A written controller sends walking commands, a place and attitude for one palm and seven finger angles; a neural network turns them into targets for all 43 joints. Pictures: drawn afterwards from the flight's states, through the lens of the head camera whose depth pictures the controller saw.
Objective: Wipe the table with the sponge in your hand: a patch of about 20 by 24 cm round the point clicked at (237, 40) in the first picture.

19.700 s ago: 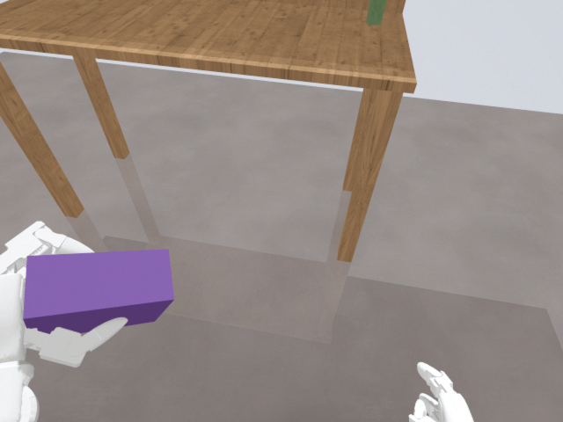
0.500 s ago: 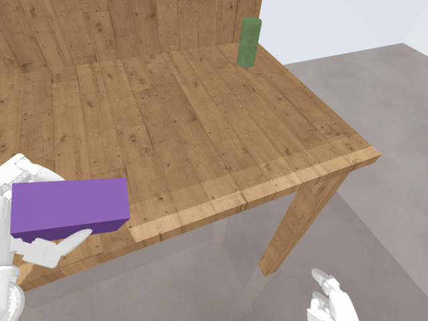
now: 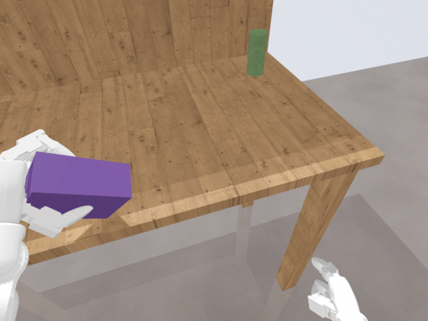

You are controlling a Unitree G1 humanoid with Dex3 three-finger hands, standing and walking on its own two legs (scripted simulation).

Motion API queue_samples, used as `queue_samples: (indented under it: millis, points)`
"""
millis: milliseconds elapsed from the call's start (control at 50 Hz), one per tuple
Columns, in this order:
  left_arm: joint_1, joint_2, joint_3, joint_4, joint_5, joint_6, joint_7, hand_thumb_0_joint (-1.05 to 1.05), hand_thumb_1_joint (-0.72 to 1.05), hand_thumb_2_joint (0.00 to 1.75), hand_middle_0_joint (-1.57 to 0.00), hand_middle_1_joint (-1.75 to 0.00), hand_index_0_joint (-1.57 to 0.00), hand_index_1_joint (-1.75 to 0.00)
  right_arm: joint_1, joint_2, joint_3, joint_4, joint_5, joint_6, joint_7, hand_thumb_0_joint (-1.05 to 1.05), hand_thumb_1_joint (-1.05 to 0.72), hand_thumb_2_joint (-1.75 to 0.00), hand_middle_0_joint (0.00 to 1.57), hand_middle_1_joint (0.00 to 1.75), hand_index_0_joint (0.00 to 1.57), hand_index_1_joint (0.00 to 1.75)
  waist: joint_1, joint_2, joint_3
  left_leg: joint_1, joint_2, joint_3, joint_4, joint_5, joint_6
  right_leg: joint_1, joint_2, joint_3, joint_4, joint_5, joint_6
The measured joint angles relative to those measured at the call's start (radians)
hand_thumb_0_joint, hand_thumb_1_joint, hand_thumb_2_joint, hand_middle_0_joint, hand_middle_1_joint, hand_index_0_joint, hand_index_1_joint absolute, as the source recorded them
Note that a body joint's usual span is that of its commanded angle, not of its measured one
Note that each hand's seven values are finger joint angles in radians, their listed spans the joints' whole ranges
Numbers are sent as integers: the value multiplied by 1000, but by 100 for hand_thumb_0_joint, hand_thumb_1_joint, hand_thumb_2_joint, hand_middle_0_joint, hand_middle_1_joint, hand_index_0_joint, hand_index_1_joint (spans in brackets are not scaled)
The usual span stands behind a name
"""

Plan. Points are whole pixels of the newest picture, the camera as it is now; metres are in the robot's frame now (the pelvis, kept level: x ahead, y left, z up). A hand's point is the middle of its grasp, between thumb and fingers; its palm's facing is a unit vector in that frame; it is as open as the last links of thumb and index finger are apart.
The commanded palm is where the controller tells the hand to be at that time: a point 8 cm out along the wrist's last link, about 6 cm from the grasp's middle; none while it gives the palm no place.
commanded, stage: turn the palm down, sponge in hand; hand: left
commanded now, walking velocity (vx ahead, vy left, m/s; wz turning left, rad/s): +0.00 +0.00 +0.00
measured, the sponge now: (91, 191) +0.25 +0.24 +0.16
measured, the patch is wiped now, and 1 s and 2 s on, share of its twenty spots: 0.00 0.00 0.00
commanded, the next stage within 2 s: move the sponge above the wiping area in 1.80 s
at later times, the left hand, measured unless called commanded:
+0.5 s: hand (63, 171) +0.25 +0.26 +0.20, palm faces +0.35 -0.44 -0.83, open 9.9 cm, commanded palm +0.21 +0.28 +0.26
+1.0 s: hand (37, 160) +0.25 +0.29 +0.23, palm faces +0.29 -0.22 -0.93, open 9.9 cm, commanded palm +0.19 +0.29 +0.30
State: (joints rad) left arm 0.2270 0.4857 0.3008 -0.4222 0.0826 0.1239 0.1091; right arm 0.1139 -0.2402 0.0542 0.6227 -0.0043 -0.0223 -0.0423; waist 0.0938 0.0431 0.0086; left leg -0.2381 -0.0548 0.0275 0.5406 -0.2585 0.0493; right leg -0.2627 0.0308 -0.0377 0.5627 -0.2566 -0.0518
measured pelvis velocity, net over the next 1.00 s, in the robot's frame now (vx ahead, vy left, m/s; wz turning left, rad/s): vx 0.00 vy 0.01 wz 0.00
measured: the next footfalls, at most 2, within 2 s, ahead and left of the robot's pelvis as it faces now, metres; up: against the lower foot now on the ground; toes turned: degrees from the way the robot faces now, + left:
none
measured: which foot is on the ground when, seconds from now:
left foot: down 0.00-1.00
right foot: down 0.00-1.00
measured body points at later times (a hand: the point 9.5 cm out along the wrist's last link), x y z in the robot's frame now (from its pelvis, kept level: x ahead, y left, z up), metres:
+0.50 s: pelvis +0.02 -0.02 +0.00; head +0.01 -0.07 +0.45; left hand +0.23 +0.28 +0.25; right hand +0.24 -0.26 -0.09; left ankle +0.02 +0.09 -0.73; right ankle +0.03 -0.08 -0.73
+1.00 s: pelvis +0.00 +0.01 +0.01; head -0.01 -0.04 +0.45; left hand +0.23 +0.30 +0.28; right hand +0.27 -0.17 -0.06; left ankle +0.02 +0.09 -0.73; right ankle +0.03 -0.08 -0.73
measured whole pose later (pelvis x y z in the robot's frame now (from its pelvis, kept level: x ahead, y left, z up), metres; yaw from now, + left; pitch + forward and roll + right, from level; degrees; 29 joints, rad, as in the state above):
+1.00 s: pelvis +0.00 +0.01 +0.01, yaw +0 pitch -5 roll +0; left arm -0.02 0.68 0.10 -0.44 0.56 0.53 -0.13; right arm -0.02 -0.26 0.09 0.63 0.06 0.04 -0.10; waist 0.15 0.12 0.03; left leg -0.14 -0.06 0.03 0.43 -0.21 0.06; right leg -0.17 0.03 -0.03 0.46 -0.21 -0.05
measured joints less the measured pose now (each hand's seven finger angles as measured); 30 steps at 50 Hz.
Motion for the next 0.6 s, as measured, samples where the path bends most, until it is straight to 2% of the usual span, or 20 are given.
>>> queue_samples:
  millis: [80,120,200,300,460,600]
  points:
    - [-63,28,15,81,41,92,-16,-1,-48,103,-74,-135,-76,-135,-10,-17,4,18,15,18,-29,1,-90,-90,20,30,20,30,15,24,4,7,13,-19,6,-2,-16,18,13,-19,-12,1,-14]
    - [-71,40,12,97,59,117,-41,-1,-48,103,-74,-135,-76,-135,-12,-23,3,20,22,17,-41,1,-90,-90,20,30,20,30,18,36,5,9,21,-22,11,-6,-23,24,21,-22,-16,1,-19]
    - [-69,67,2,76,89,106,-86,-1,-48,103,-74,-135,-76,-135,-12,-25,-9,18,26,10,-54,1,-90,-90,20,30,20,30,15,42,5,6,35,-26,25,-20,-36,24,35,-25,-15,-6,-28]
    - [-29,110,2,21,99,102,-107,-1,-48,103,-74,-135,-76,-135,-7,-30,-22,13,33,17,-54,1,-90,-90,20,30,20,30,4,39,-6,2,44,-18,36,-39,-45,15,44,-18,1,-22,-37]
    - [2,154,23,-16,156,179,-96,-1,-48,103,-74,-135,-76,-135,4,-55,-37,6,48,41,-59,1,-90,-90,20,30,20,30,5,45,-13,-1,42,-4,44,-56,-40,2,42,-4,23,-41,-35]
    - [-18,169,-18,-47,221,226,-117,-1,-48,103,-74,-135,-76,-135,-3,-54,-31,0,55,39,-75,1,-90,-90,20,30,20,30,16,53,-6,17,32,2,25,-47,-27,19,33,4,9,-33,-24]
